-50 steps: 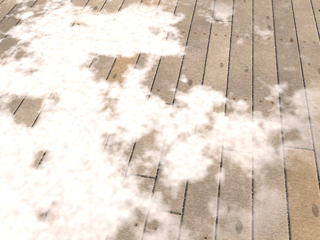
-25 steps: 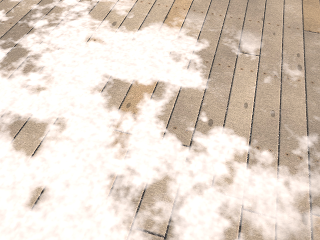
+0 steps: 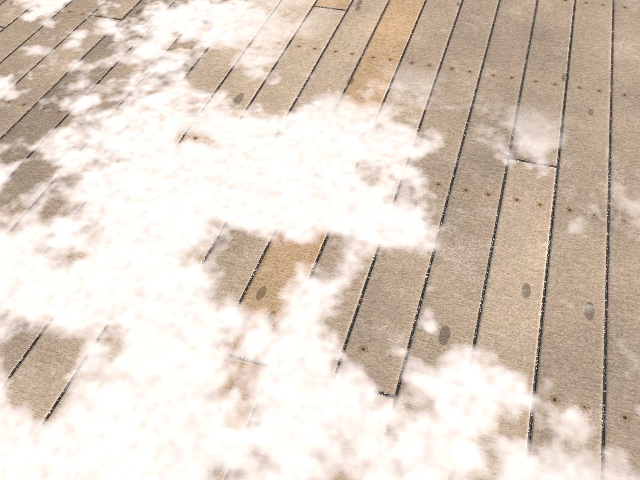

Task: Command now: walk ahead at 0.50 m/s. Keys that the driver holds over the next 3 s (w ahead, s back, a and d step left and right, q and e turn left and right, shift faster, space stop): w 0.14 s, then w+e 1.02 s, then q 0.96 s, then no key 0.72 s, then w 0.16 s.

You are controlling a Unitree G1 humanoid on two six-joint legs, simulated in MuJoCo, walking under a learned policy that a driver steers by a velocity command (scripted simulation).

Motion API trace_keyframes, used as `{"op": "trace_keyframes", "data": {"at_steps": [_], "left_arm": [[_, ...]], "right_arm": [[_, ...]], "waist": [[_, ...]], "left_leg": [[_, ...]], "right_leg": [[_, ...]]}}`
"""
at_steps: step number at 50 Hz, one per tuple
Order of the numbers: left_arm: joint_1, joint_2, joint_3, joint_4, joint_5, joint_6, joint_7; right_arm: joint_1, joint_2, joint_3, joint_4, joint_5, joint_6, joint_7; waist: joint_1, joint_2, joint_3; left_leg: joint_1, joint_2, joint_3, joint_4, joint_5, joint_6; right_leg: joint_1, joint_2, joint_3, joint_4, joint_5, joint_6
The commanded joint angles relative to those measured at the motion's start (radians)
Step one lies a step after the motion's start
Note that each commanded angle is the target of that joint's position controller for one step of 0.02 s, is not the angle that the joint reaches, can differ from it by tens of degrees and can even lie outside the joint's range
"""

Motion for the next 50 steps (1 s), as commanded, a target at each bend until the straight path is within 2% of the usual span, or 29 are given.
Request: {"op": "trace_keyframes", "data": {"at_steps": [1, 5, 8, 10, 12, 13, 14, 15, 16, 17, 18, 19, 21, 24, 26, 31, 35, 38, 40, 41, 42, 43, 44, 45, 46, 47, 48, 49, 50], "left_arm": [[0.034, 0.116, 0.021, -0.021, -0.005, -0.018, 0.002], [0.087, 0.118, 0.019, 0.01, -0.004, -0.019, 0.003], [0.136, 0.12, 0.017, 0.037, 0.002, -0.015, 0.01], [0.14, 0.132, 0.019, 0.048, 0.007, -0.01, 0.018], [0.107, 0.151, 0.024, 0.046, 0.012, -0.005, 0.024], [0.085, 0.161, 0.027, 0.043, 0.012, -0.003, 0.025], [0.067, 0.156, 0.024, 0.04, 0.007, -0.002, 0.021], [0.057, 0.122, 0.014, 0.011, -0.004, -0.006, 0.017], [0.193, -0.008, -0.013, -0.01, -0.043, -0.002, 0.015], [0.14, 0.124, 0.02, 0.009, -0.011, 0.011, 0.025], [0.067, 0.128, 0.03, -0.006, -0.006, 0.013, 0.02], [0.029, 0.101, 0.026, -0.013, -0.007, 0.014, 0.013], [0.034, 0.074, 0.028, -0.011, 0.014, 0.038, -0.002], [-0.008, 0.041, 0.027, -0.031, 0.02, 0.067, -0.019], [-0.078, 0.043, 0.028, -0.057, 0.021, 0.075, -0.028], [-0.255, 0.026, 0.013, -0.126, 0.019, 0.072, -0.047], [-0.368, 0.03, 0.004, -0.176, 0.027, 0.07, -0.057], [-0.368, 0.048, 0.012, -0.189, 0.032, 0.07, -0.054], [-0.264, 0.072, 0.026, -0.164, 0.032, 0.068, -0.043], [-0.154, 0.092, 0.04, -0.132, 0.032, 0.06, -0.035], [0.011, 0.14, 0.064, -0.082, 0.043, 0.051, -0.02], [0.053, 0.263, 0.097, -0.083, 0.051, 0.051, -0.004], [0.049, 0.314, 0.105, -0.106, 0.021, 0.062, -0.002], [0.023, 0.284, 0.098, -0.091, 0.009, 0.07, 0.005], [-0.027, 0.231, 0.085, -0.088, -0.001, 0.067, 0.01], [-0.076, 0.188, 0.074, -0.094, 0.0, 0.058, 0.012], [-0.118, 0.158, 0.064, -0.102, -0.013, 0.053, 0.015], [-0.123, 0.154, 0.06, -0.108, -0.013, 0.042, 0.015], [-0.106, 0.146, 0.057, -0.103, -0.017, 0.029, 0.012]], "right_arm": [[-0.043, -0.045, -0.006, -0.057, 0.001, 0.001, 0.006], [-0.181, -0.022, 0.007, -0.096, 0.009, -0.005, 0.008], [-0.259, -0.029, 0.009, -0.121, 0.009, -0.01, 0.004], [-0.275, -0.041, 0.005, -0.136, 0.008, -0.017, 0.002], [-0.223, -0.057, -0.002, -0.127, 0.009, -0.029, -0.004], [-0.139, -0.072, -0.011, -0.102, 0.008, -0.036, -0.011], [0.018, -0.096, -0.024, -0.05, 0.001, -0.048, -0.022], [0.195, -0.169, -0.045, -0.017, -0.024, -0.059, -0.038], [0.242, -0.279, -0.075, -0.015, -0.036, -0.051, -0.039], [0.18, -0.206, -0.064, -0.031, -0.004, -0.036, -0.034], [0.079, -0.135, -0.043, -0.045, 0.004, -0.036, -0.033], [0.025, -0.086, -0.031, -0.049, 0.006, -0.042, -0.03], [0.014, -0.049, -0.021, -0.031, 0.013, -0.054, -0.038], [0.056, -0.06, -0.026, -0.007, 0.024, -0.08, -0.039], [0.079, -0.063, -0.029, 0.005, 0.023, -0.086, -0.04], [0.125, -0.063, -0.028, 0.031, 0.018, -0.084, -0.041], [0.191, -0.09, -0.036, 0.058, 0.017, -0.075, -0.049], [0.202, -0.113, -0.042, 0.069, 0.013, -0.056, -0.058], [0.193, -0.145, -0.051, 0.069, 0.012, -0.037, -0.06], [0.186, -0.158, -0.055, 0.063, 0.013, -0.026, -0.058], [0.166, -0.157, -0.054, 0.045, 0.016, -0.021, -0.053], [0.193, -0.049, -0.031, -0.019, 0.032, -0.027, -0.04], [0.117, -0.089, -0.041, -0.078, 0.027, -0.04, -0.028], [0.004, -0.103, -0.043, -0.099, 0.022, -0.049, -0.024], [0.01, -0.088, -0.035, -0.098, 0.029, -0.062, -0.023], [0.029, -0.085, -0.038, -0.077, 0.021, -0.062, -0.027], [0.057, -0.08, -0.037, -0.071, 0.001, -0.044, -0.027], [0.089, -0.071, -0.035, -0.069, -0.01, -0.025, -0.025], [0.078, -0.072, -0.036, -0.074, -0.015, -0.01, -0.022]], "waist": [[-0.01, -0.087, 0.047], [0.027, -0.099, 0.057], [0.053, -0.101, 0.065], [0.043, -0.103, 0.067], [0.006, -0.11, 0.045], [-0.032, -0.112, 0.004], [-0.1, -0.075, -0.082], [-0.161, 0.004, -0.213], [-0.107, 0.24, -0.354], [-0.105, 0.091, -0.308], [-0.067, 0.033, -0.152], [-0.048, 0.013, -0.075], [-0.006, 0.051, -0.019], [0.013, 0.039, -0.008], [0.009, 0.032, 0.013], [-0.016, 0.027, 0.057], [-0.048, 0.024, 0.076], [-0.031, 0.04, 0.057], [0.017, 0.061, -0.011], [0.061, 0.052, -0.078], [0.14, -0.005, -0.166], [0.108, -0.206, -0.26], [0.1, -0.205, -0.316], [0.102, -0.08, -0.18], [0.061, -0.05, -0.078], [0.014, -0.003, -0.024], [-0.023, -0.004, -0.027], [-0.041, -0.053, -0.046], [-0.045, -0.05, -0.043]], "left_leg": [[-0.101, 0.033, 0.026, -0.099, 0.106, -0.029], [-0.071, 0.009, 0.063, -0.31, 0.212, -0.033], [-0.059, -0.012, 0.074, -0.398, 0.213, -0.018], [-0.052, -0.025, 0.062, -0.436, 0.164, -0.002], [0.041, -0.052, 0.059, -0.483, 0.086, 0.019], [0.159, -0.081, 0.068, -0.517, 0.053, 0.033], [0.369, -0.091, 0.072, -0.585, 0.094, 0.057], [0.638, 0.082, -0.1, -0.598, 0.023, 0.101], [0.92, 0.38, -0.535, -0.68, -0.059, 0.219], [0.816, 0.361, -0.607, -0.745, -0.148, 0.211], [0.671, 0.317, -0.442, -0.771, -0.153, 0.18], [0.557, 0.273, -0.321, -0.812, -0.071, 0.155], [0.434, 0.207, -0.152, -0.855, 0.038, 0.104], [0.418, 0.2, -0.045, -0.887, 0.153, 0.11], [0.432, 0.19, 0.021, -0.902, 0.187, 0.107], [0.455, 0.157, 0.162, -0.901, 0.278, 0.097], [0.555, 0.188, 0.223, -0.87, 0.388, 0.089], [0.649, 0.204, 0.268, -0.757, 0.678, 0.075], [0.679, 0.205, 0.29, -0.558, 0.943, 0.068], [0.653, 0.201, 0.296, -0.381, 0.936, 0.062], [0.502, 0.181, 0.308, -0.119, 0.743, 0.027], [0.098, 0.064, 0.301, 0.238, 0.05, -0.029], [-0.134, -0.103, 0.093, 0.434, -0.352, -0.059], [-0.229, -0.028, -0.004, 0.413, -0.24, -0.045], [-0.199, 0.01, -0.001, 0.319, -0.144, -0.038], [-0.132, 0.039, -0.006, 0.23, -0.11, -0.037], [-0.066, 0.049, -0.008, 0.182, -0.089, -0.047], [-0.006, 0.053, -0.012, 0.152, -0.092, -0.062], [0.001, 0.052, -0.007, 0.136, -0.098, -0.073]], "right_leg": [[0.006, -0.254, 0.185, -0.19, 0.202, -0.123], [0.046, -0.237, 0.134, -0.18, 0.28, -0.105], [0.121, -0.262, 0.143, -0.144, 0.355, -0.105], [0.176, -0.287, 0.172, -0.097, 0.432, -0.105], [0.194, -0.296, 0.186, -0.017, 0.562, -0.09], [0.181, -0.283, 0.184, 0.073, 0.665, -0.077], [0.123, -0.236, 0.152, 0.248, 0.663, -0.057], [-0.058, -0.177, 0.116, 0.512, 0.412, -0.037], [-0.415, -0.008, 0.034, 0.86, -0.27, 0.008], [-0.489, -0.044, 0.133, 0.963, -0.333, -0.01], [-0.508, -0.094, 0.151, 0.96, -0.244, -0.016], [-0.488, -0.129, 0.145, 0.921, -0.177, -0.013], [-0.426, -0.161, 0.136, 0.869, -0.13, 0.003], [-0.456, -0.172, 0.119, 0.854, -0.071, 0.023], [-0.522, -0.183, 0.11, 0.819, 0.003, 0.033], [-0.54, -0.17, 0.052, 0.56, 0.168, 0.043], [-0.509, -0.147, -0.02, 0.408, 0.155, 0.006], [-0.449, -0.094, -0.062, 0.355, 0.033, -0.042], [-0.319, -0.021, -0.092, 0.337, -0.08, -0.086], [-0.194, 0.017, -0.09, 0.292, -0.095, -0.113], [0.045, -0.006, -0.009, 0.207, -0.078, -0.155], [0.356, -0.302, 0.435, 0.171, -0.17, -0.265], [0.436, -0.435, 0.863, 0.005, -0.091, -0.357], [0.36, -0.398, 0.682, -0.009, -0.031, -0.314], [0.217, -0.365, 0.557, -0.019, 0.069, -0.272], [0.114, -0.299, 0.456, -0.019, 0.219, -0.221], [0.046, -0.249, 0.389, -0.041, 0.246, -0.191], [-0.005, -0.243, 0.372, -0.047, 0.311, -0.205], [-0.019, -0.222, 0.355, -0.044, 0.38, -0.205]]}}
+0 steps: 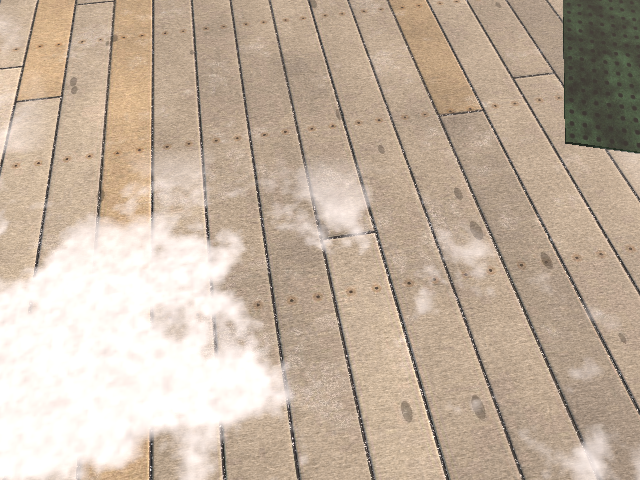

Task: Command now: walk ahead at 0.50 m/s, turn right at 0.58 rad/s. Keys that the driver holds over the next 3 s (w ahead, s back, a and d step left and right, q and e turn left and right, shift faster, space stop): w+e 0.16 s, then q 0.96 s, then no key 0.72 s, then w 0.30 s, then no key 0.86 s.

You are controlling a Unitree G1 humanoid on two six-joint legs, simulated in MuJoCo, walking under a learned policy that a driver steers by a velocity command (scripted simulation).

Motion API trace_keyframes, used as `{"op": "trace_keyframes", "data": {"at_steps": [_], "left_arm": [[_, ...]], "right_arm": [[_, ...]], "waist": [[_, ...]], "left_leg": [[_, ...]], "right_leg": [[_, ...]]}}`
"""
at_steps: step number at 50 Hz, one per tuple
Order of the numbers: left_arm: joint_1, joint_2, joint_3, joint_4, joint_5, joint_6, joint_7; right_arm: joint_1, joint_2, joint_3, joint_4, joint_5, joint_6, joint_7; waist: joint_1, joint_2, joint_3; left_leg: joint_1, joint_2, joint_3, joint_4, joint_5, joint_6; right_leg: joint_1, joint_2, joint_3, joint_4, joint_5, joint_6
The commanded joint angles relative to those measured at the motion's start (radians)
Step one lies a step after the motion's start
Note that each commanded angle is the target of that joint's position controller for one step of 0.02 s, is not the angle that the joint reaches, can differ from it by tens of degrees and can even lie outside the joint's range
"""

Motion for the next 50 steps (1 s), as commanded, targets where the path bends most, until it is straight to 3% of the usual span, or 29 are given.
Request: {"op": "trace_keyframes", "data": {"at_steps": [1, 3, 8, 11, 13, 15, 17, 18, 19, 20, 21, 22, 24, 27, 34, 40, 43, 44, 45, 46, 47, 48, 49, 50], "left_arm": [[0.04, 0.12, 0.023, -0.047, -0.013, -0.039, 0.005], [0.08, 0.141, 0.027, -0.045, -0.007, -0.044, 0.005], [0.187, 0.147, 0.027, -0.037, -0.005, -0.04, 0.004], [0.218, 0.119, 0.013, -0.017, -0.001, -0.041, 0.015], [0.236, 0.098, 0.0, -0.002, 0.006, -0.042, 0.021], [0.208, 0.112, -0.003, 0.0, 0.014, -0.046, 0.029], [0.153, 0.142, 0.002, -0.001, 0.013, -0.05, 0.036], [0.15, 0.138, -0.001, -0.009, 0.007, -0.055, 0.035], [0.272, 0.064, -0.017, -0.023, -0.012, -0.058, 0.037], [0.37, 0.068, -0.015, 0.01, -0.023, -0.045, 0.037], [0.288, 0.115, -0.01, 0.008, 0.019, -0.032, 0.037], [0.181, 0.113, -0.009, -0.015, 0.033, -0.026, 0.032], [0.101, 0.099, -0.011, -0.047, 0.037, -0.002, 0.023], [0.127, 0.067, -0.02, -0.047, 0.03, 0.031, 0.025], [-0.024, 0.074, -0.02, -0.1, 0.022, 0.057, 0.04], [-0.049, 0.07, -0.028, -0.124, 0.0, 0.037, 0.054], [0.038, 0.072, -0.03, -0.114, -0.012, 0.019, 0.064], [0.086, 0.081, -0.027, -0.104, -0.008, 0.012, 0.07], [0.082, 0.149, -0.012, -0.111, 0.004, 0.007, 0.079], [0.007, 0.256, 0.011, -0.15, 0.021, 0.012, 0.082], [-0.068, 0.232, 0.009, -0.167, 0.036, 0.017, 0.074], [-0.083, 0.153, -0.013, -0.179, 0.028, 0.015, 0.069], [-0.116, 0.111, -0.024, -0.183, 0.019, 0.013, 0.064], [-0.128, 0.106, -0.027, -0.191, 0.015, 0.011, 0.063]], "right_arm": [[0.077, -0.083, -0.019, -0.046, -0.017, 0.027, 0.006], [0.002, -0.083, -0.018, -0.072, -0.015, 0.034, 0.011], [-0.189, -0.088, -0.011, -0.141, -0.007, 0.034, 0.016], [-0.221, -0.065, 0.004, -0.148, -0.001, 0.02, 0.021], [-0.224, -0.053, 0.013, -0.144, 0.004, 0.008, 0.021], [-0.156, -0.083, 0.006, -0.12, 0.003, -0.001, 0.016], [0.038, -0.12, -0.009, -0.048, 0.001, -0.018, 0.005], [0.14, -0.142, -0.014, -0.014, -0.002, -0.033, -0.002], [0.206, -0.232, -0.031, -0.012, -0.01, -0.037, -0.004], [0.193, -0.224, -0.035, -0.006, 0.028, -0.013, 0.006], [0.106, -0.182, -0.029, -0.038, 0.054, -0.001, 0.016], [0.022, -0.144, -0.021, -0.057, 0.052, 0.008, 0.016], [0.004, -0.121, -0.013, -0.047, 0.044, 0.021, 0.006], [0.004, -0.148, -0.026, -0.041, 0.027, 0.036, 0.005], [0.034, -0.182, -0.054, -0.055, 0.018, 0.078, 0.0], [0.033, -0.19, -0.069, -0.064, 0.01, 0.1, 0.002], [-0.007, -0.187, -0.072, -0.072, 0.016, 0.111, 0.008], [-0.028, -0.182, -0.07, -0.079, 0.027, 0.112, 0.006], [-0.01, -0.141, -0.06, -0.09, 0.037, 0.11, 0.003], [0.012, -0.094, -0.051, -0.113, 0.055, 0.103, 0.0], [0.011, -0.181, -0.07, -0.09, 0.01, 0.097, -0.008], [0.018, -0.199, -0.078, -0.08, 0.004, 0.097, -0.005], [0.048, -0.183, -0.077, -0.064, 0.003, 0.103, 0.0], [0.068, -0.174, -0.076, -0.056, 0.001, 0.113, 0.006]], "waist": [[-0.028, -0.026, -0.086], [-0.006, -0.031, -0.064], [0.066, -0.067, -0.033], [0.08, -0.072, -0.03], [0.092, -0.087, -0.046], [0.056, -0.114, -0.062], [-0.042, -0.098, -0.119], [-0.082, -0.051, -0.178], [-0.034, 0.154, -0.314], [0.0, 0.242, -0.441], [0.01, 0.08, -0.349], [0.009, 0.027, -0.23], [0.026, 0.015, -0.119], [0.052, 0.053, -0.148], [-0.004, 0.105, -0.12], [-0.022, 0.118, -0.114], [0.021, 0.128, -0.116], [0.051, 0.116, -0.112], [0.031, 0.009, -0.105], [-0.005, -0.226, -0.106], [-0.009, -0.152, -0.058], [-0.032, -0.087, -0.066], [-0.059, -0.069, -0.057], [-0.065, -0.103, -0.068]], "left_leg": [[-0.107, 0.018, -0.014, -0.067, 0.036, -0.029], [-0.152, 0.014, -0.001, -0.149, 0.105, -0.044], [-0.258, -0.013, -0.011, -0.368, 0.261, -0.049], [-0.196, -0.051, 0.033, -0.504, 0.329, -0.019], [-0.099, -0.086, 0.062, -0.577, 0.36, 0.014], [0.002, -0.112, 0.053, -0.629, 0.317, 0.058], [0.175, -0.147, 0.053, -0.746, 0.345, 0.1], [0.349, -0.079, -0.009, -0.786, 0.588, 0.12], [0.625, 0.196, -0.29, -0.656, 1.164, 0.243], [0.709, 0.32, -0.539, -0.718, 1.343, 0.397], [0.589, 0.263, -0.501, -0.772, 1.143, 0.382], [0.472, 0.207, -0.413, -0.805, 0.963, 0.356], [0.294, 0.115, -0.309, -0.879, 0.803, 0.292], [0.193, 0.051, -0.269, -0.905, 0.631, 0.262], [0.167, 0.016, -0.406, -0.984, 0.003, 0.229], [0.193, 0.006, -0.501, -0.955, 0.026, 0.209], [0.161, -0.019, -0.534, -0.93, 0.083, 0.169], [0.111, -0.054, -0.515, -0.907, 0.031, 0.126], [0.029, -0.132, -0.439, -0.811, -0.108, 0.065], [-0.116, -0.301, -0.203, -0.543, -0.185, 0.012], [-0.123, -0.254, -0.116, -0.306, -0.202, 0.002], [-0.055, -0.219, -0.122, -0.191, -0.166, 0.001], [-0.046, -0.212, -0.112, -0.118, -0.117, -0.001], [-0.064, -0.209, -0.099, -0.057, -0.082, -0.006]], "right_leg": [[0.116, -0.261, 0.297, -0.221, 0.391, -0.158], [0.106, -0.238, 0.297, -0.246, 0.33, -0.143], [0.2, -0.235, 0.346, -0.25, 0.278, -0.113], [0.249, -0.223, 0.254, -0.183, 0.614, -0.068], [0.257, -0.219, 0.217, -0.152, 0.719, -0.03], [0.282, -0.238, 0.221, -0.093, 0.804, -0.001], [0.316, -0.22, 0.194, 0.104, 0.9, 0.027], [0.24, -0.174, 0.165, 0.274, 0.719, 0.046], [0.026, -0.068, 0.103, 0.602, 0.117, 0.082], [-0.122, 0.028, 0.081, 0.804, -0.4, 0.11], [-0.171, -0.035, 0.128, 0.857, -0.34, 0.115], [-0.218, -0.063, 0.123, 0.853, -0.296, 0.12], [-0.203, -0.116, 0.118, 0.748, -0.246, 0.133], [-0.128, -0.104, 0.089, 0.658, -0.225, 0.155], [-0.203, -0.11, 0.101, 0.465, -0.185, 0.178], [-0.13, -0.07, 0.113, 0.29, -0.226, 0.155], [0.021, -0.038, 0.109, 0.064, -0.2, 0.117], [0.116, -0.048, 0.111, -0.09, -0.129, 0.101], [0.185, -0.182, 0.244, -0.23, -0.182, 0.068], [0.206, -0.449, 0.547, -0.312, -0.241, -0.04], [0.06, -0.523, 0.539, -0.284, -0.059, -0.11], [0.012, -0.477, 0.452, -0.24, 0.111, -0.11], [0.009, -0.406, 0.336, -0.206, 0.209, -0.078], [0.05, -0.357, 0.259, -0.183, 0.268, -0.052]]}}
Over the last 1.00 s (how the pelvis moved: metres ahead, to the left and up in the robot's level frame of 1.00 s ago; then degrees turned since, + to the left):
0.51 -0.06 -0.01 -26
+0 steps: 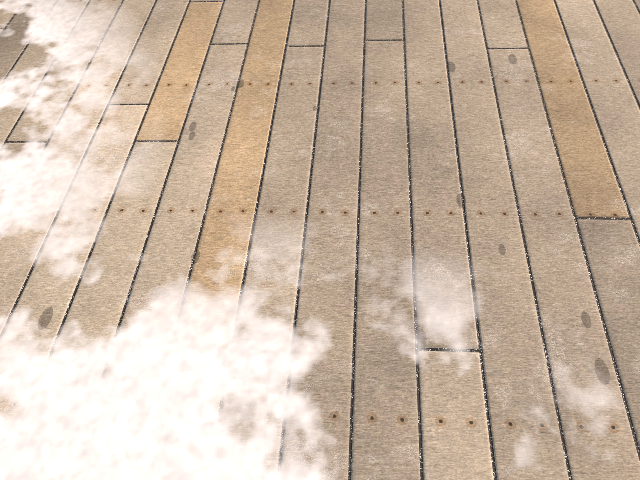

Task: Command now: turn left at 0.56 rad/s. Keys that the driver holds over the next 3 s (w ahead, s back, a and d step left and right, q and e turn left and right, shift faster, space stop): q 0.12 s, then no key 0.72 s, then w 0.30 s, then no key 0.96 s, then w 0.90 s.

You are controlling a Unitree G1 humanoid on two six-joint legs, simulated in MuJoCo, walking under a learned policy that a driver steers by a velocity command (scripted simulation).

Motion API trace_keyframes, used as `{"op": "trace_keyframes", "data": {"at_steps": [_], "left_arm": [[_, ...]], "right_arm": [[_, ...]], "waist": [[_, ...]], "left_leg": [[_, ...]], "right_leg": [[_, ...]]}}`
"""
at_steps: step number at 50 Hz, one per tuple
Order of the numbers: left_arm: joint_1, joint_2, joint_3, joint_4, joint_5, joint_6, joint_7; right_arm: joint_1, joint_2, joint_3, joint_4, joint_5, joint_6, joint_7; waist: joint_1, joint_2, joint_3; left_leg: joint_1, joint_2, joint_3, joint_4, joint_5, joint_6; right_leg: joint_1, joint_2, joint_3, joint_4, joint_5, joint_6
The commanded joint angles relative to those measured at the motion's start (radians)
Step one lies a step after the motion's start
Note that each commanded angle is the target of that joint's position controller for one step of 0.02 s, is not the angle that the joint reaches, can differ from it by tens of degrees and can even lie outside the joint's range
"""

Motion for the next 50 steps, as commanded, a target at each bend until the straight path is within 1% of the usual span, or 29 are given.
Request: {"op": "trace_keyframes", "data": {"at_steps": [1, 4, 7, 13, 15, 16, 17, 18, 19, 20, 21, 22, 24, 26, 28, 31, 33, 34, 35, 36, 37, 39, 42, 43, 45, 46, 48, 49, 50], "left_arm": [[-0.102, 0.107, 0.019, -0.103, 0.0, -0.017, -0.001], [0.005, 0.126, 0.028, -0.083, 0.003, -0.014, -0.006], [0.069, 0.153, 0.042, -0.062, 0.003, -0.013, -0.011], [0.035, 0.177, 0.052, -0.046, 0.006, -0.014, -0.041], [0.021, 0.182, 0.054, -0.034, -0.002, -0.006, -0.046], [0.012, 0.179, 0.052, -0.027, -0.01, -0.001, -0.046], [0.04, 0.152, 0.045, -0.021, -0.012, -0.001, -0.045], [0.079, 0.059, 0.02, -0.05, 0.003, 0.001, -0.052], [0.02, 0.055, 0.015, -0.052, -0.012, 0.021, -0.035], [0.017, 0.105, 0.026, -0.036, -0.015, 0.035, -0.032], [0.013, 0.101, 0.029, -0.019, -0.016, 0.038, -0.035], [0.035, 0.106, 0.032, 0.003, -0.016, 0.037, -0.038], [0.071, 0.105, 0.034, 0.037, -0.002, 0.038, -0.043], [0.073, 0.082, 0.027, 0.055, -0.007, 0.038, -0.043], [0.049, 0.064, 0.02, 0.065, -0.011, 0.039, -0.037], [0.054, 0.06, 0.016, 0.093, -0.015, 0.035, -0.026], [0.088, 0.052, 0.008, 0.124, -0.006, 0.021, -0.021], [0.093, 0.081, 0.01, 0.132, 0.005, 0.008, -0.019], [0.058, 0.13, 0.017, 0.137, -0.001, 0.001, -0.022], [0.027, 0.106, 0.014, 0.148, -0.014, -0.003, -0.032], [0.03, 0.066, 0.004, 0.154, -0.011, -0.008, -0.037], [0.039, 0.066, 0.001, 0.18, -0.008, -0.013, -0.031], [0.045, 0.061, -0.002, 0.207, -0.012, -0.016, -0.025], [0.057, 0.06, -0.002, 0.217, -0.011, -0.015, -0.026], [0.079, 0.104, 0.017, 0.225, -0.008, -0.003, -0.027], [0.094, 0.122, 0.026, 0.228, -0.005, 0.003, -0.029], [0.146, 0.141, 0.04, 0.246, -0.007, 0.007, -0.031], [0.148, 0.13, 0.041, 0.247, -0.003, 0.002, -0.033], [0.14, 0.122, 0.041, 0.244, 0.002, -0.006, -0.036]], "right_arm": [[0.095, -0.101, -0.027, -0.018, -0.009, 0.01, 0.011], [0.014, -0.085, -0.013, -0.049, 0.004, 0.021, 0.027], [-0.039, -0.07, -0.001, -0.074, 0.01, 0.027, 0.035], [-0.044, -0.049, 0.021, -0.082, 0.025, 0.026, 0.02], [-0.013, -0.039, 0.028, -0.069, 0.025, 0.017, 0.012], [0.015, -0.034, 0.032, -0.056, 0.017, 0.007, 0.006], [0.022, -0.072, 0.029, -0.053, -0.001, -0.008, -0.001], [0.041, -0.142, 0.027, -0.067, -0.016, -0.023, -0.008], [0.015, -0.164, 0.023, -0.054, 0.007, -0.031, -0.016], [-0.019, -0.103, 0.039, -0.055, 0.009, -0.037, -0.013], [-0.065, -0.064, 0.056, -0.053, 0.008, -0.04, -0.015], [-0.097, -0.053, 0.062, -0.052, 0.001, -0.037, -0.02], [-0.076, -0.065, 0.063, -0.032, 0.008, -0.041, -0.03], [-0.062, -0.057, 0.069, -0.012, 0.01, -0.044, -0.03], [-0.063, -0.058, 0.071, 0.008, 0.006, -0.045, -0.031], [-0.066, -0.062, 0.072, 0.035, 0.004, -0.043, -0.034], [-0.078, -0.057, 0.073, 0.051, 0.014, -0.044, -0.034], [-0.057, -0.041, 0.077, 0.059, 0.014, -0.049, -0.032], [-0.004, -0.037, 0.072, 0.075, 0.016, -0.049, -0.027], [-0.007, -0.022, 0.077, 0.1, 0.013, -0.044, -0.027], [-0.024, -0.044, 0.071, 0.116, 0.014, -0.042, -0.03], [-0.026, -0.045, 0.068, 0.134, 0.014, -0.042, -0.029], [-0.004, -0.03, 0.072, 0.172, 0.014, -0.047, -0.031], [0.007, -0.026, 0.074, 0.186, 0.013, -0.046, -0.031], [0.011, -0.037, 0.066, 0.191, 0.005, -0.038, -0.029], [0.004, -0.025, 0.068, 0.185, -0.006, -0.035, -0.024], [-0.028, 0.011, 0.074, 0.16, -0.014, -0.041, -0.012], [-0.04, 0.01, 0.075, 0.149, -0.018, -0.05, -0.008], [-0.035, 0.0, 0.071, 0.146, -0.015, -0.06, -0.003]], "waist": [[-0.048, -0.174, -0.028], [0.017, -0.179, -0.036], [0.058, -0.199, -0.052], [0.05, -0.246, -0.072], [0.022, -0.237, -0.075], [-0.006, -0.209, -0.073], [-0.002, -0.132, -0.101], [0.021, 0.123, -0.151], [-0.009, 0.2, -0.102], [0.006, 0.092, -0.053], [0.023, 0.08, -0.014], [0.042, 0.081, 0.001], [0.04, 0.099, -0.024], [0.034, 0.075, -0.042], [0.021, 0.082, -0.025], [0.02, 0.084, -0.017], [0.049, 0.034, -0.023], [0.037, -0.002, -0.039], [-0.021, -0.079, -0.012], [-0.007, -0.127, 0.0], [0.013, -0.096, 0.022], [0.013, -0.118, 0.016], [0.014, -0.091, 0.008], [0.018, -0.085, -0.011], [0.03, -0.115, 0.022], [0.042, -0.144, 0.067], [0.058, -0.218, 0.129], [0.062, -0.21, 0.14], [0.051, -0.186, 0.132]], "left_leg": [[-0.054, 0.057, 0.04, 0.3, -0.019, -0.028], [-0.118, 0.082, 0.071, 0.229, -0.022, -0.059], [-0.099, 0.097, 0.081, 0.117, -0.052, -0.067], [0.145, 0.091, 0.149, -0.165, -0.076, -0.013], [0.234, 0.088, 0.168, -0.348, 0.027, 0.011], [0.327, 0.095, 0.165, -0.534, 0.189, 0.024], [0.469, 0.171, 0.058, -0.623, 0.296, 0.041], [0.624, 0.455, -0.248, -0.631, 0.556, 0.085], [0.415, 0.527, -0.254, -0.573, 0.754, 0.232], [0.399, 0.475, -0.203, -0.584, 0.702, 0.249], [0.371, 0.423, -0.148, -0.598, 0.636, 0.222], [0.364, 0.371, -0.102, -0.602, 0.616, 0.188], [0.396, 0.337, -0.054, -0.578, 0.723, 0.18], [0.394, 0.334, -0.04, -0.568, 0.709, 0.182], [0.371, 0.328, -0.047, -0.57, 0.611, 0.183], [0.342, 0.328, -0.085, -0.562, 0.5, 0.181], [0.28, 0.307, -0.087, -0.549, 0.4, 0.127], [0.239, 0.282, -0.083, -0.542, 0.33, 0.092], [0.242, 0.217, -0.038, -0.57, 0.254, 0.077], [0.322, 0.196, -0.01, -0.588, 0.229, 0.067], [0.338, 0.202, -0.015, -0.568, 0.237, 0.066], [0.359, 0.21, -0.013, -0.554, 0.281, 0.064], [0.342, 0.212, -0.009, -0.566, 0.281, 0.055], [0.34, 0.198, 0.002, -0.565, 0.197, 0.055], [0.251, 0.137, 0.05, -0.478, -0.08, 0.072], [0.177, 0.116, 0.077, -0.416, -0.152, 0.075], [0.062, 0.105, 0.156, -0.224, -0.083, 0.069], [0.036, 0.143, 0.147, -0.142, -0.05, 0.068], [0.013, 0.163, 0.132, -0.097, -0.068, 0.07]], "right_leg": [[0.036, -0.246, 0.139, -0.128, 0.385, -0.146], [0.181, -0.253, 0.096, -0.082, 0.532, -0.159], [0.253, -0.286, 0.095, -0.06, 0.565, -0.174], [0.154, -0.292, 0.062, -0.014, 0.592, -0.172], [0.132, -0.28, 0.053, 0.031, 0.575, -0.151], [0.085, -0.264, 0.032, 0.067, 0.515, -0.112], [-0.016, -0.238, 0.007, 0.12, 0.365, -0.051], [-0.198, -0.151, -0.071, 0.304, -0.123, 0.015], [-0.163, -0.072, -0.041, 0.344, -0.377, 0.027], [-0.163, -0.086, -0.004, 0.398, -0.358, 0.033], [-0.169, -0.084, 0.007, 0.4, -0.306, 0.036], [-0.158, -0.082, 0.004, 0.383, -0.256, 0.043], [-0.136, -0.066, -0.01, 0.391, -0.212, 0.058], [-0.1, -0.062, -0.012, 0.352, -0.205, 0.068], [-0.069, -0.059, -0.019, 0.268, -0.197, 0.069], [-0.007, -0.049, -0.029, 0.119, -0.138, 0.058], [0.13, -0.073, -0.006, -0.085, 0.102, 0.045], [0.199, -0.137, 0.066, -0.101, 0.184, 0.036], [0.155, -0.173, 0.102, -0.061, 0.246, 0.012], [0.06, -0.164, 0.099, -0.068, 0.16, -0.002], [0.036, -0.146, 0.086, -0.095, 0.109, 0.006], [0.04, -0.135, 0.08, -0.114, 0.108, 0.012], [0.07, -0.136, 0.081, -0.118, 0.107, 0.005], [0.079, -0.127, 0.079, -0.127, -0.005, -0.002], [0.045, -0.119, 0.116, -0.141, -0.376, -0.047], [0.026, -0.158, 0.182, -0.179, -0.525, -0.081], [0.016, -0.294, 0.354, -0.301, -0.671, -0.158], [0.003, -0.344, 0.404, -0.336, -0.625, -0.189], [0.017, -0.351, 0.402, -0.343, -0.554, -0.195]]}}
Over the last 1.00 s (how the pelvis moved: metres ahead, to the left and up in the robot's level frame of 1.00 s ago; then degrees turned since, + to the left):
0.27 0.00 0.01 14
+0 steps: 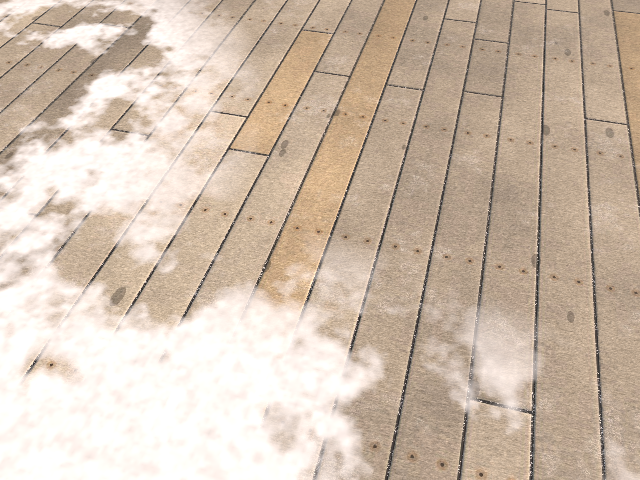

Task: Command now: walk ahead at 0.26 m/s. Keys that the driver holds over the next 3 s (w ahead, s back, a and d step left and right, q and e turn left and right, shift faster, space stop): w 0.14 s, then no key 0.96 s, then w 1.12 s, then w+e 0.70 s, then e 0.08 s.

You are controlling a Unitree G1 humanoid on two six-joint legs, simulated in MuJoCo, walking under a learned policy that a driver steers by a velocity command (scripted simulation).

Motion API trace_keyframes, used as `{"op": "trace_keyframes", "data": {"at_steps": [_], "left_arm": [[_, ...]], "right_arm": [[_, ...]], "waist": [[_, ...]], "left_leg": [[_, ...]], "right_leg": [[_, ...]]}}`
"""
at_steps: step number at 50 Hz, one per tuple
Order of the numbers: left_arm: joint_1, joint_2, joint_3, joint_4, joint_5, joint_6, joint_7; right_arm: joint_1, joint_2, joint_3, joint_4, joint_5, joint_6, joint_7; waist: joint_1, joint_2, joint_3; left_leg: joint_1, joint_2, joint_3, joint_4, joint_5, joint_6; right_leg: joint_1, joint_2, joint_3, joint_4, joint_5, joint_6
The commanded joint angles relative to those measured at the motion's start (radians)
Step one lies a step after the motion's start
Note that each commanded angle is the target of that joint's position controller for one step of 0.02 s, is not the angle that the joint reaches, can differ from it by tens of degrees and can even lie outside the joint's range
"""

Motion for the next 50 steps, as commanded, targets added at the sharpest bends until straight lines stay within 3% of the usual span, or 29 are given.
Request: {"op": "trace_keyframes", "data": {"at_steps": [1, 4, 6, 7, 8, 9, 10, 11, 13, 15, 17, 22, 24, 25, 26, 27, 28, 29, 30, 32, 33, 34, 37, 39, 40, 41, 42, 45, 50], "left_arm": [[0.041, 0.168, 0.041, -0.016, 0.006, -0.018, -0.003], [-0.034, 0.168, 0.046, -0.034, -0.007, -0.034, -0.009], [-0.069, 0.15, 0.047, -0.045, -0.006, -0.032, -0.013], [-0.091, 0.106, 0.035, -0.065, 0.001, -0.037, -0.017], [-0.101, 0.004, 0.006, -0.104, -0.005, -0.047, -0.025], [-0.102, 0.077, 0.023, -0.105, 0.017, -0.05, -0.026], [-0.094, 0.087, 0.024, -0.097, 0.012, -0.055, -0.032], [-0.065, 0.072, 0.02, -0.075, 0.006, -0.062, -0.037], [-0.036, 0.064, 0.02, -0.048, 0.017, -0.062, -0.038], [-0.04, 0.04, 0.014, -0.045, 0.011, -0.051, -0.034], [-0.096, 0.011, 0.002, -0.06, 0.0, -0.044, -0.027], [-0.149, 0.011, -0.015, -0.068, -0.01, -0.036, -0.003], [-0.088, 0.018, -0.012, -0.044, -0.007, -0.043, 0.004], [-0.028, 0.027, -0.009, -0.023, -0.002, -0.052, 0.008], [0.056, 0.093, 0.007, -0.003, 0.006, -0.066, 0.012], [0.105, 0.133, 0.013, 0.009, 0.008, -0.064, 0.014], [0.11, 0.083, 0.0, 0.01, -0.011, -0.056, 0.009], [0.048, 0.064, -0.008, -0.001, -0.015, -0.055, 0.007], [-0.015, 0.052, -0.013, -0.012, -0.01, -0.051, 0.012], [-0.098, 0.019, -0.028, -0.026, -0.003, -0.04, 0.026], [-0.106, 0.041, -0.024, -0.021, 0.005, -0.037, 0.028], [-0.088, 0.034, -0.025, -0.014, 0.007, -0.037, 0.026], [-0.094, 0.047, -0.021, -0.008, -0.014, -0.031, 0.022], [-0.066, 0.047, -0.016, -0.001, -0.02, -0.024, 0.014], [-0.051, 0.025, -0.015, 0.003, -0.025, -0.015, 0.011], [-0.025, 0.0, -0.022, 0.017, -0.015, -0.014, 0.009], [-0.009, 0.002, -0.021, 0.03, -0.012, -0.014, 0.01], [0.018, 0.012, -0.019, 0.047, -0.006, -0.025, 0.009], [0.027, -0.005, -0.024, 0.066, -0.01, -0.028, 0.014]], "right_arm": [[-0.087, -0.065, -0.013, -0.088, -0.002, -0.039, 0.015], [0.0, -0.048, -0.017, -0.067, 0.01, -0.061, 0.023], [0.166, -0.038, -0.024, 0.002, 0.009, -0.064, 0.011], [0.257, -0.075, -0.033, 0.024, -0.001, -0.072, 0.001], [0.351, -0.172, -0.052, 0.032, -0.002, -0.079, -0.005], [0.316, -0.175, -0.052, 0.04, -0.004, -0.072, -0.008], [0.202, -0.135, -0.041, 0.003, -0.002, -0.077, -0.008], [0.14, -0.102, -0.032, -0.019, 0.004, -0.087, -0.007], [0.133, -0.064, -0.017, -0.02, 0.01, -0.105, -0.012], [0.184, -0.034, -0.002, 0.007, 0.008, -0.112, -0.015], [0.199, -0.022, 0.01, 0.023, 0.008, -0.105, -0.023], [0.215, -0.02, 0.02, 0.046, 0.008, -0.08, -0.034], [0.184, -0.022, 0.019, 0.048, 0.018, -0.077, -0.034], [0.172, -0.03, 0.016, 0.05, 0.023, -0.078, -0.032], [0.193, -0.027, 0.017, 0.042, 0.024, -0.083, -0.029], [0.313, 0.038, 0.028, 0.06, 0.043, -0.073, -0.03], [0.295, 0.026, 0.019, 0.076, 0.047, -0.047, -0.037], [0.226, 0.008, 0.008, 0.061, 0.024, -0.032, -0.037], [0.174, 0.025, 0.007, 0.056, 0.005, -0.024, -0.033], [0.147, 0.055, 0.011, 0.056, 0.005, -0.008, -0.027], [0.18, 0.076, 0.016, 0.069, 0.006, -0.002, -0.028], [0.19, 0.073, 0.016, 0.084, 0.01, 0.002, -0.034], [0.205, 0.076, 0.019, 0.113, 0.014, 0.004, -0.04], [0.141, 0.038, 0.019, 0.083, -0.004, -0.004, -0.038], [0.109, 0.013, 0.016, 0.081, 0.005, -0.007, -0.036], [0.085, 0.019, 0.016, 0.081, 0.01, -0.015, -0.035], [0.084, 0.043, 0.022, 0.082, 0.016, -0.022, -0.036], [0.09, 0.035, 0.019, 0.085, 0.021, -0.036, -0.041], [0.109, 0.04, 0.019, 0.094, 0.02, -0.039, -0.042]], "waist": [[0.018, -0.124, 0.145], [-0.04, -0.128, 0.114], [-0.104, -0.06, 0.113], [-0.133, 0.078, 0.102], [-0.145, 0.315, 0.061], [-0.101, 0.202, 0.142], [-0.036, 0.092, 0.195], [-0.003, 0.054, 0.18], [0.014, 0.053, 0.113], [0.017, 0.071, 0.055], [0.008, 0.093, 0.051], [-0.02, 0.14, 0.033], [0.015, 0.111, 0.031], [0.05, 0.073, 0.018], [0.06, 0.009, -0.049], [0.024, -0.118, -0.156], [0.053, -0.173, -0.197], [0.033, -0.132, -0.1], [0.018, -0.095, -0.035], [-0.04, -0.068, 0.031], [-0.05, -0.129, 0.042], [-0.044, -0.122, 0.028], [-0.059, -0.063, 0.0], [-0.025, -0.032, 0.051], [0.0, 0.038, 0.123], [0.009, 0.078, 0.133], [0.013, 0.05, 0.121], [0.015, 0.034, 0.075], [0.009, 0.01, 0.075]], "left_leg": [[-0.239, 0.049, 0.004, 0.147, -0.051, 0.01], [-0.023, 0.022, 0.057, -0.039, 0.026, 0.024], [0.243, -0.038, 0.106, -0.199, 0.101, 0.025], [0.348, 0.08, -0.078, -0.313, -0.042, 0.037], [0.392, 0.35, -0.532, -0.532, -0.341, 0.107], [0.251, 0.415, -0.643, -0.566, -0.334, 0.172], [0.177, 0.381, -0.541, -0.53, -0.187, 0.176], [0.165, 0.328, -0.419, -0.508, 0.033, 0.152], [0.214, 0.264, -0.228, -0.452, 0.537, 0.123], [0.241, 0.231, -0.118, -0.377, 0.928, 0.119], [0.241, 0.206, -0.053, -0.337, 1.048, 0.106], [0.207, 0.201, -0.037, -0.259, 1.075, 0.096], [0.179, 0.205, -0.051, -0.193, 1.033, 0.081], [0.148, 0.186, -0.044, -0.127, 0.969, 0.053], [0.07, 0.147, -0.029, -0.034, 0.747, 0.018], [-0.025, 0.056, 0.01, 0.119, 0.245, -0.01], [-0.028, -0.006, 0.013, 0.256, -0.186, -0.015], [-0.068, 0.004, -0.027, 0.315, -0.277, -0.017], [-0.078, 0.014, -0.043, 0.325, -0.246, -0.023], [-0.006, 0.048, -0.049, 0.197, -0.135, -0.037], [0.018, 0.038, -0.027, 0.117, -0.12, -0.043], [0.037, 0.03, -0.013, 0.061, -0.082, -0.046], [0.153, 0.027, 0.011, -0.153, 0.176, -0.046], [0.162, 0.101, -0.085, -0.269, 0.216, -0.035], [0.015, 0.107, -0.104, -0.281, 0.106, -0.019], [-0.045, 0.116, -0.118, -0.313, 0.092, -0.014], [-0.051, 0.113, -0.112, -0.328, 0.111, -0.019], [0.017, 0.115, -0.105, -0.33, 0.213, -0.015], [0.047, 0.118, -0.098, -0.331, 0.259, -0.008]], "right_leg": [[-0.037, -0.317, 0.392, -0.334, -0.421, -0.192], [-0.143, -0.225, 0.231, -0.273, -0.315, -0.145], [-0.32, -0.15, 0.15, -0.119, -0.354, -0.124], [-0.436, -0.087, 0.072, 0.088, -0.322, -0.098], [-0.571, 0.043, -0.07, 0.408, -0.276, -0.054], [-0.589, 0.021, 0.015, 0.561, -0.255, -0.068], [-0.574, -0.03, 0.049, 0.611, -0.158, -0.075], [-0.534, -0.054, 0.044, 0.608, -0.09, -0.066], [-0.466, -0.062, -0.003, 0.584, -0.024, -0.033], [-0.418, -0.042, -0.031, 0.557, -0.001, -0.007], [-0.398, -0.024, -0.053, 0.452, 0.03, 0.007], [-0.24, 0.01, -0.093, 0.218, 0.102, -0.016], [-0.133, 0.015, -0.088, 0.111, 0.161, -0.044], [-0.029, -0.001, -0.064, 0.006, 0.299, -0.054], [0.135, -0.112, 0.043, 0.028, 0.632, -0.073], [0.278, -0.3, 0.221, 0.079, 0.978, -0.208], [0.212, -0.398, 0.349, 0.005, 0.933, -0.31], [0.102, -0.38, 0.343, -0.051, 0.749, -0.312], [0.015, -0.343, 0.309, -0.098, 0.572, -0.284], [-0.139, -0.249, 0.198, -0.185, 0.316, -0.185], [-0.156, -0.235, 0.177, -0.177, 0.312, -0.176], [-0.135, -0.221, 0.166, -0.167, 0.319, -0.166], [-0.173, -0.179, 0.127, -0.15, 0.1, -0.109], [-0.24, -0.139, 0.122, -0.168, -0.124, -0.038], [-0.185, -0.094, 0.081, -0.172, -0.09, -0.022], [-0.087, -0.086, 0.062, -0.126, 0.013, -0.018], [-0.055, -0.091, 0.069, -0.109, 0.061, -0.021], [-0.021, -0.102, 0.07, -0.089, 0.166, -0.029], [-0.02, -0.104, 0.062, -0.089, 0.199, -0.023]]}}
Over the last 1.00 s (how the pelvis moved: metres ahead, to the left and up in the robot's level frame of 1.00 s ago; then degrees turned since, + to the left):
-0.01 0.01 0.00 10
